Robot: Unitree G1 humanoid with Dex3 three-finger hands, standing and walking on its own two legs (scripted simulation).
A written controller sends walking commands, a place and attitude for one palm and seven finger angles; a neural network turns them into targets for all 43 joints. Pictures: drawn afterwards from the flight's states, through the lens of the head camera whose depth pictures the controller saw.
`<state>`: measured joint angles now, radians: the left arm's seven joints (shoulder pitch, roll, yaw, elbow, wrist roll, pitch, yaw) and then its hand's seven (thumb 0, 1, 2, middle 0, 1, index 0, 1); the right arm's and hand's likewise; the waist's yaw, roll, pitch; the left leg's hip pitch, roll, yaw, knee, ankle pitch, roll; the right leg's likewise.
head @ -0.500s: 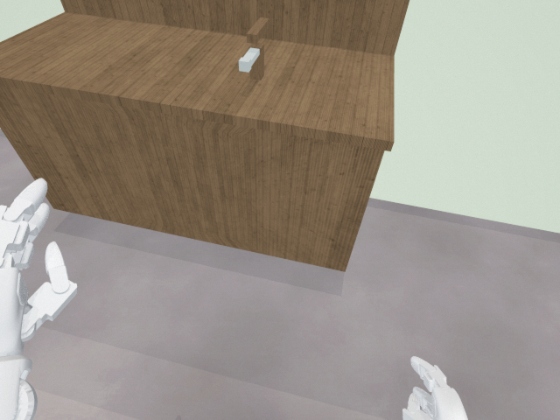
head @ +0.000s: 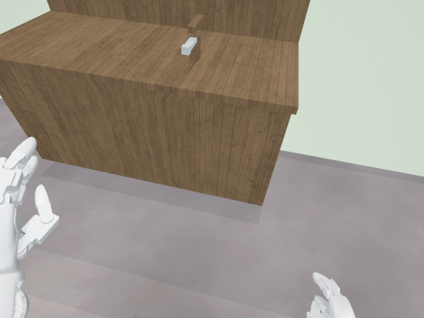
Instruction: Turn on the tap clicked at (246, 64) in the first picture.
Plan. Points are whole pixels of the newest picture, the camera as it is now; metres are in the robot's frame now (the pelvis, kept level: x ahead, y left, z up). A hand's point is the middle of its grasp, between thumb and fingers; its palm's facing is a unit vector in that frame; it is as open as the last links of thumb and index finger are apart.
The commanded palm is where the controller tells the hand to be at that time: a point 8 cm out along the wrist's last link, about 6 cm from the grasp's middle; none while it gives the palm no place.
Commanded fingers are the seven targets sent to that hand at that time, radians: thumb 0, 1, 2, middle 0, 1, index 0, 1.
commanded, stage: turn to face it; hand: left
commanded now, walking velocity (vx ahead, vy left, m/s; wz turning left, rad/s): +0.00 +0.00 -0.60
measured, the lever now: (186, 49) +0.96 +0.16 +0.07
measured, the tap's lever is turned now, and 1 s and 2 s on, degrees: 0 0 0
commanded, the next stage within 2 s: take the last steps up to it in 0.92 s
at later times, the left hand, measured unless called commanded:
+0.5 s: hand (103, 209) +0.23 +0.18 +0.16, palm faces +0.27 -0.89 -0.37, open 7.4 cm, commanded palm +0.18 +0.23 +0.18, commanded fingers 0.00 0.90 0.90 -0.20 -0.30 -0.20 -0.30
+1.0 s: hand (176, 203) +0.24 +0.08 +0.17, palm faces -0.05 -0.88 -0.46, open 7.4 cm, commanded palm +0.21 +0.15 +0.18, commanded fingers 0.00 0.90 0.90 -0.20 -0.30 -0.20 -0.30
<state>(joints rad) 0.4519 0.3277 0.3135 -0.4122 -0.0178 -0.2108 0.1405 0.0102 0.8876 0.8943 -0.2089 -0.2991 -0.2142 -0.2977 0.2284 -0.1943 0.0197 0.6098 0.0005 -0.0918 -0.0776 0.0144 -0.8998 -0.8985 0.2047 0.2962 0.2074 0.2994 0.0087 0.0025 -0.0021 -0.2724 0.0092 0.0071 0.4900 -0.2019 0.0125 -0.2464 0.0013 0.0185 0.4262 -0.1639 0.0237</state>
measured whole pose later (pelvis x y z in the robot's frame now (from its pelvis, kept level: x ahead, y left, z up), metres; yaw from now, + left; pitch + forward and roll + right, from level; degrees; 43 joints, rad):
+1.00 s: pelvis -0.06 -0.03 -0.01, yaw -26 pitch +1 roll +1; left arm 0.52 0.40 0.38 -0.55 -0.03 -0.25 0.14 0.01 0.88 0.89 -0.22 -0.30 -0.22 -0.30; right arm 0.23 -0.22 -0.01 0.58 0.00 -0.04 -0.04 0.01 -0.90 -0.90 0.20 0.30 0.21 0.30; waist -0.03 -0.02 0.03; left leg -0.37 0.03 0.06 0.77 -0.42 -0.04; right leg -0.38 0.06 0.04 0.57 -0.20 -0.06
